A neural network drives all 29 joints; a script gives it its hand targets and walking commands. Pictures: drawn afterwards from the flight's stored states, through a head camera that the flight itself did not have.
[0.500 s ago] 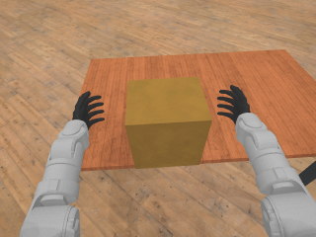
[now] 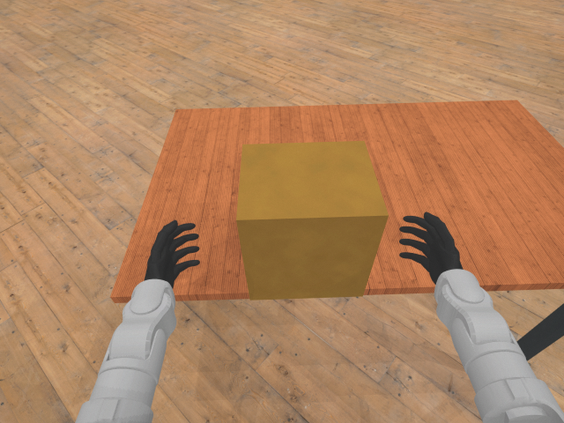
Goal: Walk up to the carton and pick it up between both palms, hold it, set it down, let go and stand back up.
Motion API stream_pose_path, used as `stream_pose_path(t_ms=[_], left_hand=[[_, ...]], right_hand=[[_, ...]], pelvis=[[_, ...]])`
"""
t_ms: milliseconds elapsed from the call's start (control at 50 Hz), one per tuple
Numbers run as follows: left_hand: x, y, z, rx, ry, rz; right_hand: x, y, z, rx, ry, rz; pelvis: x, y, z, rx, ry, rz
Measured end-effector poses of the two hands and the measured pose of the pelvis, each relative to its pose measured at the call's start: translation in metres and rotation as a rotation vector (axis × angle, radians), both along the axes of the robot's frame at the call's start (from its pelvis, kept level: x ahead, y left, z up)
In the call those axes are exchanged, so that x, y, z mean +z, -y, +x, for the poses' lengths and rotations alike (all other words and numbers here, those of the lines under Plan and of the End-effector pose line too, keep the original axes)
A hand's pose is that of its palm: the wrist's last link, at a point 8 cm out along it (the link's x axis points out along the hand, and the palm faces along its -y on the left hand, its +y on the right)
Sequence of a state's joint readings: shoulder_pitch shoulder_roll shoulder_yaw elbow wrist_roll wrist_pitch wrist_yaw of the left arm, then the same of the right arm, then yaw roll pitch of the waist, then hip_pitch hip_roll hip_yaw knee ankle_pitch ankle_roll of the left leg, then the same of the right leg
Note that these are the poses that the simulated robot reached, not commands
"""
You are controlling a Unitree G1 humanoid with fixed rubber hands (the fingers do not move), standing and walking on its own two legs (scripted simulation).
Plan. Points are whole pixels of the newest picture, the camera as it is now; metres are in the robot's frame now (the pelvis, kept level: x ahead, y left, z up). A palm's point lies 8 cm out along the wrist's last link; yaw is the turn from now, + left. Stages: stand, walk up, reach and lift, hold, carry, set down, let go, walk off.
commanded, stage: set down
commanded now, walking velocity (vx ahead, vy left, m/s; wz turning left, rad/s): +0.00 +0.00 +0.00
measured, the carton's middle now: (305, 223) +0.45 -0.02 +0.02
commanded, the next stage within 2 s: none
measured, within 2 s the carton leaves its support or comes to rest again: neither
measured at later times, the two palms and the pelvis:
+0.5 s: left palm (168, 339) +0.25 +0.18 -0.01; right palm (445, 333) +0.25 -0.22 +0.00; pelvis +0.00 +0.01 +0.00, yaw +1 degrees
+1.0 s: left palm (162, 370) +0.22 +0.19 -0.03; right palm (453, 376) +0.20 -0.22 -0.03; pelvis +0.01 +0.01 +0.00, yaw -1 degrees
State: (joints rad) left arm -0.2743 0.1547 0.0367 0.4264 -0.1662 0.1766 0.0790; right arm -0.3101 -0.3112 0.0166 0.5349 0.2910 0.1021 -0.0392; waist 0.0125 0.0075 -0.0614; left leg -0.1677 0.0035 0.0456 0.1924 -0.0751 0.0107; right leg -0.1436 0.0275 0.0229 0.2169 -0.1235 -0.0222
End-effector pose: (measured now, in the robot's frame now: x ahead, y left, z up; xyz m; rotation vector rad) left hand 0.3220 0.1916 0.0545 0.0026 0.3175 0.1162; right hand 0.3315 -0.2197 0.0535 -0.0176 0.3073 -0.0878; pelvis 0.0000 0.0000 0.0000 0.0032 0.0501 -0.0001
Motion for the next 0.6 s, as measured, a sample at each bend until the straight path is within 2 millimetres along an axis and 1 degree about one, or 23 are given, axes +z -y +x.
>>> stream_pose_path(t_ms=[180, 440, 600], left_hand=[[-0.022, 0.005, -0.021, -0.004, 0.021, 0.007], [-0.055, 0.008, -0.062, 0.002, 0.007, 0.015], [-0.072, 0.006, -0.077, 0.002, -0.075, 0.033]], right_hand=[[-0.019, 0.001, -0.023, 0.019, 0.002, -0.006], [-0.051, -0.002, -0.069, 0.011, -0.022, -0.001], [-0.070, -0.002, -0.085, 0.008, -0.091, -0.002]], pelvis=[[-0.001, -0.004, 0.003, 0.015, -0.002, -0.002], [-0.002, -0.012, 0.002, 0.016, 0.008, -0.004], [-0.004, -0.016, 0.000, 0.008, -0.005, -0.003]])
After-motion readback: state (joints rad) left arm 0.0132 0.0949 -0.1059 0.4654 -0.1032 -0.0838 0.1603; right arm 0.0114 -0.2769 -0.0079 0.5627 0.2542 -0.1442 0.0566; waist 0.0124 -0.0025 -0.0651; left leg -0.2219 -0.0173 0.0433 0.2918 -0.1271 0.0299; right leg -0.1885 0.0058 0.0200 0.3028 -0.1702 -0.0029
